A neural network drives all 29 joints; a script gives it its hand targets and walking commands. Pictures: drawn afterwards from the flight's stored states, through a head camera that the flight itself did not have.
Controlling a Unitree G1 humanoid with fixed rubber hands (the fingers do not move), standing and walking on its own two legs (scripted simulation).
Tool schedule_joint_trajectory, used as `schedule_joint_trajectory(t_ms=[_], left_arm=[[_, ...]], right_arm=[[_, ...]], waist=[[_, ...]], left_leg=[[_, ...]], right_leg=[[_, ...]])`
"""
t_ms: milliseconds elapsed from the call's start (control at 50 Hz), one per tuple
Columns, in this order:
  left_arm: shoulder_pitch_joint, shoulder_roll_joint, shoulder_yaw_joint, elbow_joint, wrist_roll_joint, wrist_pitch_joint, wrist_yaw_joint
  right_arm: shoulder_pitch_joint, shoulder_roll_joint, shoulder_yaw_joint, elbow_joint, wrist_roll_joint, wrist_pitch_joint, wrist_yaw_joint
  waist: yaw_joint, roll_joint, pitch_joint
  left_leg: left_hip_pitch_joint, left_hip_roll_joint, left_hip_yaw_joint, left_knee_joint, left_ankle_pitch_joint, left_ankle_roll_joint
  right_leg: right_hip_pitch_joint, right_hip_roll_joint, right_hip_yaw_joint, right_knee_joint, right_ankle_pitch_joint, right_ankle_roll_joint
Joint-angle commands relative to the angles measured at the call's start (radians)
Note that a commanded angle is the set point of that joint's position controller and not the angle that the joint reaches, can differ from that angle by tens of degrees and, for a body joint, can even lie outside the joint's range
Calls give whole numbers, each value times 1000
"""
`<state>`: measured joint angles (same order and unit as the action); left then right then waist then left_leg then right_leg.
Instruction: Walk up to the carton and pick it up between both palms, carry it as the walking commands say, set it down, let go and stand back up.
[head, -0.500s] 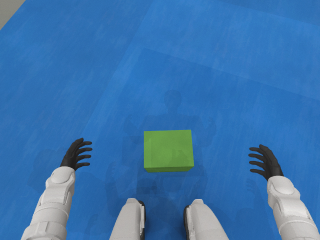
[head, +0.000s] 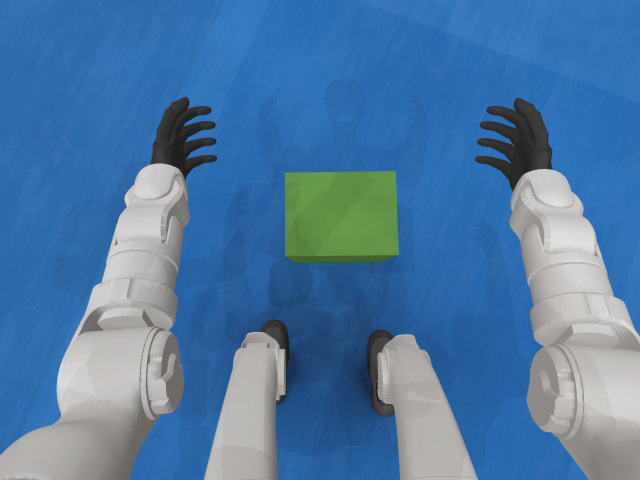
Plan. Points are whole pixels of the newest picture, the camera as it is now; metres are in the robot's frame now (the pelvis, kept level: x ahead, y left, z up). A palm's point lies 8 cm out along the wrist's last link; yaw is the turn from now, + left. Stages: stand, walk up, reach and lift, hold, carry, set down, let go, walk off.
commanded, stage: reach and lift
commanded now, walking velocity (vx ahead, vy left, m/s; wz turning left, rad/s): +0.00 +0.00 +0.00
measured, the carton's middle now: (338, 223) +0.46 -0.02 -0.53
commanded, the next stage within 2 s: none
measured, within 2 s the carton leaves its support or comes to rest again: neither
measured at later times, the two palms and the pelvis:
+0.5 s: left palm (204, 176) +0.48 +0.19 -0.19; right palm (493, 172) +0.47 -0.22 -0.18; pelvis -0.01 +0.00 -0.05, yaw -1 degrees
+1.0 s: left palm (234, 198) +0.48 +0.18 -0.35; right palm (447, 197) +0.47 -0.21 -0.34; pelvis -0.03 +0.01 -0.19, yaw -1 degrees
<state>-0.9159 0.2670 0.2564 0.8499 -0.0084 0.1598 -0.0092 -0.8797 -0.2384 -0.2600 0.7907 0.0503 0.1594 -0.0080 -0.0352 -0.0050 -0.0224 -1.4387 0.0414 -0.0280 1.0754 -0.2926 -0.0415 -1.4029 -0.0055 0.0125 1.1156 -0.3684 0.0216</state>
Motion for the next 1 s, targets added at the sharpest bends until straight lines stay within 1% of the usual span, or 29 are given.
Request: schedule_joint_trajectory(t_ms=[0, 40, 120, 160, 200, 220, 240, 260, 320, 360, 400, 420, 440, 460, 480, 500, 520, 540, 560, 640, 700, 720, 760, 800, 820, 840, 860, 960, 980], left_arm=[[-283, 101, 33, -87, 8, -52, 27], [-292, 90, 43, -82, 16, -61, 36], [-240, 50, 55, -113, 40, -80, 48], [-211, 30, 54, -148, 41, -89, 48], [-178, 14, 62, -175, 54, -98, 45], [-171, 15, 69, -195, 62, -102, 43], [-162, 10, 75, -205, 64, -105, 40], [-165, 6, 69, -207, 64, -108, 36], [-187, 11, 77, -151, 74, -109, 21], [-239, 20, 77, -156, 68, -114, 16], [-298, 31, 66, -155, 53, -117, 18], [-308, 37, 60, -128, 46, -114, 18], [-325, 47, 57, -100, 39, -108, 18], [-331, 54, 57, -74, 31, -103, 21], [-343, 59, 51, -45, 22, -95, 23], [-357, 77, 53, -29, 17, -91, 26], [-366, 79, 44, -13, 5, -88, 30], [-380, 103, 51, -8, 5, -88, 37], [-389, 101, 44, -2, -9, -89, 43], [-408, 131, 27, -44, -34, -96, 75], [-416, 126, -23, -139, -77, -97, 95], [-411, 131, -33, -139, -86, -93, 100], [-404, 121, -51, -139, -97, -88, 104], [-413, 122, -54, -130, -94, -87, 106], [-421, 118, -58, -117, -98, -89, 107], [-420, 119, -55, -110, -95, -92, 108], [-428, 117, -52, -98, -94, -97, 108], [-455, 116, -64, -15, -104, -112, 112], [-464, 115, -66, -3, -107, -115, 114]], right_arm=[[-282, -145, -52, -74, -20, -61, 2], [-299, -141, -60, -66, -29, -74, 4], [-230, -121, -81, -41, -48, -99, 6], [-200, -117, -87, -75, -58, -112, 6], [-176, -119, -96, -104, -68, -125, 9], [-171, -123, -102, -126, -73, -128, 9], [-164, -119, -100, -138, -74, -132, 12], [-174, -120, -100, -149, -75, -135, 15], [-200, -97, -94, -96, -80, -129, 22], [-254, -95, -89, -100, -74, -128, 24], [-302, -97, -81, -81, -64, -126, 22], [-318, -96, -74, -55, -58, -122, 20], [-335, -99, -62, -30, -48, -113, 18], [-349, -101, -52, -12, -47, -108, 13], [-358, -105, -48, 16, -39, -100, 8], [-379, -116, -42, 18, -34, -95, 1], [-397, -125, -38, 13, -26, -94, -7], [-413, -132, -28, 11, -15, -90, -14], [-428, -138, -19, 1, -7, -92, -22], [-430, -178, -11, -32, 10, -94, -55], [-422, -201, 14, -109, 41, -98, -75], [-413, -200, 28, -105, 55, -95, -78], [-396, -206, 37, -84, 65, -93, -82], [-409, -201, 48, -75, 74, -94, -79], [-418, -210, 44, -66, 72, -98, -77], [-421, -204, 54, -56, 83, -102, -73], [-430, -207, 55, -46, 84, -106, -71], [-467, -208, 83, 45, 106, -119, -63], [-472, -211, 80, 56, 105, -123, -63]], waist=[[6, 38, -946], [10, 25, -995], [5, 33, -1103], [-2, 42, -1175], [5, 49, -1190], [9, 57, -1194], [11, 46, -1189], [12, 48, -1165], [22, 31, -1028], [25, 22, -1004], [18, 17, -993], [17, 3, -985], [22, 9, -973], [19, -14, -965], [16, -5, -959], [21, -14, -965], [14, -10, -985], [31, -6, -1008], [25, -21, -1025], [20, -10, -1197], [5, 16, -1337], [10, 25, -1341], [4, 37, -1285], [11, 47, -1198], [1, 41, -1170], [14, 46, -1139], [12, 43, -1097], [18, 40, -1030], [9, 40, -1016]], left_leg=[[599, -104, 68, -31, 261, -17], [595, -107, 63, -17, 317, -15], [634, -110, 50, 9, 482, -14], [673, -110, 40, 23, 572, -12], [674, -105, 30, 32, 650, -12], [662, -105, 30, 37, 663, -13], [643, -103, 26, 32, 662, -11], [612, -100, 26, 36, 652, -10], [404, -100, 44, 48, 478, -10], [307, -102, 57, 74, 383, -11], [242, -101, 67, 123, 301, -12], [214, -99, 70, 147, 253, -11], [187, -99, 77, 170, 193, -13], [153, -99, 79, 189, 144, -10], [126, -99, 88, 212, 101, -12], [106, -99, 93, 234, 68, -11], [96, -98, 96, 258, 49, -10], [86, -100, 102, 283, 38, -10], [68, -100, 104, 309, 33, -8], [86, -103, 114, 409, 105, -10], [151, -102, 110, 479, 198, -10], [161, -99, 110, 501, 207, -9], [121, -95, 107, 528, 179, -13], [70, -91, 105, 551, 148, -16], [53, -89, 100, 563, 133, -16], [35, -86, 101, 575, 129, -17], [-6, -86, 98, 588, 116, -16], [-72, -80, 93, 664, 88, -14], [-81, -79, 88, 675, 83, -12]], right_leg=[[301, 91, -87, -94, 232, 37], [295, 94, -85, -83, 286, 42], [284, 100, -81, -64, 444, 40], [281, 101, -78, -58, 518, 37], [240, 101, -70, -56, 574, 34], [233, 99, -65, -54, 587, 33], [234, 98, -61, -55, 591, 32], [212, 95, -57, -51, 585, 31], [159, 86, -46, -24, 478, 33], [147, 80, -45, 7, 418, 34], [106, 79, -46, 50, 348, 32], [80, 78, -52, 74, 304, 34], [48, 77, -55, 95, 237, 34], [35, 77, -62, 117, 191, 36], [15, 76, -66, 138, 145, 35], [3, 75, -74, 159, 108, 36], [-5, 75, -78, 183, 87, 37], [-12, 76, -83, 213, 74, 38], [-15, 76, -87, 235, 67, 38], [-1, 84, -99, 338, 139, 41], [5, 85, -105, 403, 223, 39], [-14, 82, -104, 422, 223, 40], [-72, 77, -102, 447, 191, 36], [-145, 72, -98, 467, 157, 32], [-174, 70, -100, 481, 141, 32], [-202, 67, -95, 493, 135, 31], [-229, 65, -92, 508, 128, 29], [-292, 48, -85, 587, 101, 31], [-314, 47, -88, 601, 95, 31]])
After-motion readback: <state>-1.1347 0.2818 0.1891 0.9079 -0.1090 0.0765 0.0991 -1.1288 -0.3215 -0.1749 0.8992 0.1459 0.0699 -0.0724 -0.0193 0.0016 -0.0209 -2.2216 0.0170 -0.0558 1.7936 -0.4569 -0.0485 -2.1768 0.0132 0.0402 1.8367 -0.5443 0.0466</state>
